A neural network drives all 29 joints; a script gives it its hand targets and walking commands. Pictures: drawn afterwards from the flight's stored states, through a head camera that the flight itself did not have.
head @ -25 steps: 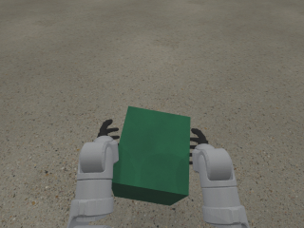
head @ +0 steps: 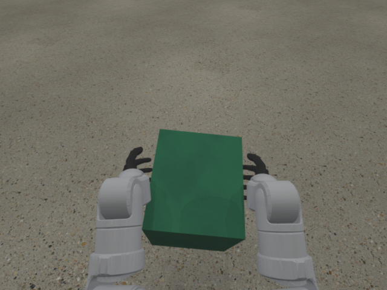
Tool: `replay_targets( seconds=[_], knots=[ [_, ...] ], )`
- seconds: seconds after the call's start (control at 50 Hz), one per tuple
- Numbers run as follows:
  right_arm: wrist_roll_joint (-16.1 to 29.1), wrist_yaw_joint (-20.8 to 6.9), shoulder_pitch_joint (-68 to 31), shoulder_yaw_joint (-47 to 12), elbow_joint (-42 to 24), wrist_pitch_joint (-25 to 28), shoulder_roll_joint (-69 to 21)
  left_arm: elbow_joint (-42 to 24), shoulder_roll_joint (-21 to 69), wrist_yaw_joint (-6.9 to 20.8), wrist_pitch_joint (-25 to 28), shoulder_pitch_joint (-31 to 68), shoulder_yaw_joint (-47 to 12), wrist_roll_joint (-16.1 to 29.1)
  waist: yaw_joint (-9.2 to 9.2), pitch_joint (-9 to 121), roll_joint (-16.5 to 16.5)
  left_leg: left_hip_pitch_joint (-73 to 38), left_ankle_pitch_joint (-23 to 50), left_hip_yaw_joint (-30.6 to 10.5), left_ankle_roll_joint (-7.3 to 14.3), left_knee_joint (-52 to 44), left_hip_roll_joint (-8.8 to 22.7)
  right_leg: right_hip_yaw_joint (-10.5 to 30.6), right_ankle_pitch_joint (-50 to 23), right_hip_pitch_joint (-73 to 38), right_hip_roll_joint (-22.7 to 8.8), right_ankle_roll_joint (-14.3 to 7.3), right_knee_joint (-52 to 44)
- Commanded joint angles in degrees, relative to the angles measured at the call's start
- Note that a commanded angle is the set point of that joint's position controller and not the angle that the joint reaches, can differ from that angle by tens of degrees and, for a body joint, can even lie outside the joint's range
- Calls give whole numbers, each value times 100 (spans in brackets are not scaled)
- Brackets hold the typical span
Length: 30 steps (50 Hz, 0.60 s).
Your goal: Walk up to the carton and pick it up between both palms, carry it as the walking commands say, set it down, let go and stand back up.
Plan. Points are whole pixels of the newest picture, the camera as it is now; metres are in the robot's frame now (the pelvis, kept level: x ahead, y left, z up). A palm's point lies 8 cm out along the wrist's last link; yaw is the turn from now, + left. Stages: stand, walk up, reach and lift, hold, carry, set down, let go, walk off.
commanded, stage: carry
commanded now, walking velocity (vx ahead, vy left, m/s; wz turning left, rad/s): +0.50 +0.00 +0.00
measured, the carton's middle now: (194, 194) +0.33 +0.00 +0.03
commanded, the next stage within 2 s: none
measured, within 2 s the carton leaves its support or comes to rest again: neither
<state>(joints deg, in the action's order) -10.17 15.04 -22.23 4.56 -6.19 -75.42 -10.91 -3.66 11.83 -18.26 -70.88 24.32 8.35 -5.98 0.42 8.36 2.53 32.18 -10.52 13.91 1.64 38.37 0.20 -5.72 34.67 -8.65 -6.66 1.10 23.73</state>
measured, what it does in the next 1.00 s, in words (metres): walks ahead: right foot, then left foot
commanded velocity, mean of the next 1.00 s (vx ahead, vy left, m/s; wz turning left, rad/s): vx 0.50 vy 0.00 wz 0.00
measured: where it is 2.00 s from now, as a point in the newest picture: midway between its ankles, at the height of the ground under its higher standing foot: (205, 129)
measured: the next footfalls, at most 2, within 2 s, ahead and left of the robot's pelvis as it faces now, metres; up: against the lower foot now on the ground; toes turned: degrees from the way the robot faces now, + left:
right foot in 0.42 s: +0.49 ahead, -0.10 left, +0.00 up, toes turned -7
left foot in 1.00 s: +0.88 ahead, +0.07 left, +0.00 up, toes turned +12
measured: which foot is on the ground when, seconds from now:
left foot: down 0.00-0.48, up 0.50-0.98, down 1.00-1.00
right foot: down 0.00-0.04, up 0.06-0.40, down 0.42-1.00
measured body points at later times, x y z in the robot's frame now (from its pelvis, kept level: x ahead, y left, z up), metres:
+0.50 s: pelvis +0.37 -0.04 +0.02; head +0.40 -0.06 +0.47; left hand +0.69 +0.10 +0.11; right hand +0.70 -0.15 +0.09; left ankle +0.12 +0.09 -0.65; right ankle +0.45 -0.10 -0.70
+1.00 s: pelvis +0.75 -0.04 +0.00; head +0.77 -0.07 +0.45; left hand +1.07 +0.07 +0.09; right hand +1.06 -0.18 +0.07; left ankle +0.84 +0.06 -0.70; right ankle +0.46 -0.10 -0.69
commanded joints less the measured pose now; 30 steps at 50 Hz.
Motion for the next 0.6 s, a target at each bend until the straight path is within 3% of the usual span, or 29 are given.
replay_targets(
  seconds=[0.0,0.02,0.04,0.06,0.08,0.12,0.14,0.18,0.22,0.28,0.32,0.36,0.38,0.4,0.42,0.44,0.46,0.48,0.5,0.52,0.54,0.58],
  knots=[
    [2841,-2001,-3339,-2948,145,547,-6291,11,5914,2534,-170,3117,-3210,2406,60,2220,-1497,-6109,3165,-3881,1611,-1160,2167,772,-478,5314,475,-352,5279],
    [3005,-2017,-3687,-3099,-301,690,-6495,-326,6114,2477,-32,3243,-3384,2378,97,2251,-1092,-5925,4218,-3037,1273,-1228,2044,601,-563,5314,338,-253,4988],
    [3122,-2016,-3878,-3139,-685,704,-6469,-346,6347,2423,82,3059,-3419,2401,95,2379,-743,-5827,3957,-2434,937,-1264,1936,604,-766,5272,156,-248,4333],
    [3182,-2030,-4128,-3207,-1145,790,-6361,-514,6413,2358,191,3115,-3429,2426,119,2446,-535,-5459,3388,-2229,771,-1440,1848,607,-894,4942,152,-246,3705],
    [3193,-2027,-4111,-3151,-1425,859,-6293,-693,6566,2309,256,3217,-3533,2476,143,2381,-702,-5014,2859,-2023,635,-1680,1775,464,-892,4702,205,-212,3412],
    [3204,-1984,-3956,-3195,-1761,902,-6349,-1203,6610,2232,291,3309,-3640,2507,145,2303,-997,-4798,2514,-2115,845,-1937,1864,197,-1043,4499,382,-51,2922],
    [3186,-1966,-3722,-3258,-1770,883,-6331,-1176,6586,2231,274,3140,-3636,2507,128,2147,-924,-4731,2615,-1935,915,-2041,1868,104,-1134,4520,350,11,2521],
    [3177,-1975,-3398,-3296,-1624,803,-6275,-1263,6405,2159,263,2944,-3650,2450,94,1862,-1051,-4622,3040,-1443,755,-2049,1701,-127,-1671,4357,438,34,1686],
    [3070,-2052,-3024,-3215,-1255,653,-6068,-1043,6203,2103,171,2684,-3702,2316,66,1550,-1450,-4548,3236,-956,519,-2026,1503,-422,-2499,4276,570,0,1278],
    [2766,-2168,-2384,-3078,-481,457,-5809,-501,5955,2180,-50,2278,-3753,2110,39,852,-1596,-3941,2701,-501,271,-2165,1370,-707,-3244,3941,564,-40,839],
    [2582,-2187,-2320,-2992,-192,404,-5722,-127,5896,2274,-178,2189,-3804,2096,-13,633,-1550,-3560,2372,-343,123,-1839,1300,-855,-3458,3342,632,-63,484],
    [2537,-2187,-2523,-2957,-59,365,-5730,101,5884,2355,-242,2294,-3729,2140,-143,876,-1232,-3137,3000,55,-140,-507,969,-954,-3513,1927,837,-149,43],
    [2515,-2184,-2522,-2926,95,344,-5719,184,5785,2381,-256,2239,-3627,2104,-240,1389,-734,-2548,2694,43,-216,558,744,-478,-3404,796,617,-280,67],
    [2556,-2164,-2850,-2968,-70,345,-5735,235,5740,2409,-249,2370,-3595,2101,-335,1752,334,-1249,1260,-79,-378,2242,354,1407,-3876,-426,-521,-698,-25],
    [2585,-2170,-2967,-3093,-31,321,-5892,368,5685,2446,-266,2365,-3396,2014,-114,1627,1425,-57,-2171,-701,-386,3070,-178,3272,-4385,-961,-1521,-1035,-502],
    [2646,-2192,-3200,-3125,59,309,-5923,516,5761,2472,-235,2327,-3389,1932,-185,2001,1292,664,-2335,-1310,-208,3874,-2,3490,-4917,-1525,-1868,-1652,-265],
    [2775,-2180,-3489,-3224,-253,384,-5958,326,5862,2491,-151,2551,-3421,2025,-157,2140,1042,969,-2060,-1586,-140,4163,285,3125,-5012,-1460,-1762,-1612,-223],
    [2816,-2117,-3621,-3190,-448,474,-6009,157,5983,2483,-122,2665,-3432,2121,-97,1998,521,759,-1681,-1692,-76,3702,511,2094,-5361,-1091,-1297,-1153,-94],
    [2839,-2073,-3594,-3236,-743,582,-6142,-202,6116,2488,-49,2841,-3481,2237,-93,2178,225,574,-1308,-1722,-79,3268,492,1715,-5891,-1059,-1149,-899,-52],
    [2938,-2022,-3631,-3352,-927,662,-6284,-563,6148,2491,44,2908,-3433,2351,-121,2155,226,595,-1075,-1579,-104,2885,401,1390,-6134,-939,-1035,-573,-116],
    [3034,-1984,-3552,-3457,-1040,735,-6448,-938,6197,2476,128,3034,-3473,2471,-146,2252,368,452,-817,-1412,-122,2716,259,1139,-6306,-810,-904,-380,-193],
    [2990,-1906,-3389,-3530,-1053,741,-6553,-1061,6179,2500,161,2949,-3474,2546,-148,2085,688,398,-437,-1057,-225,2499,84,872,-6239,-599,-775,-320,-407]
  ],
)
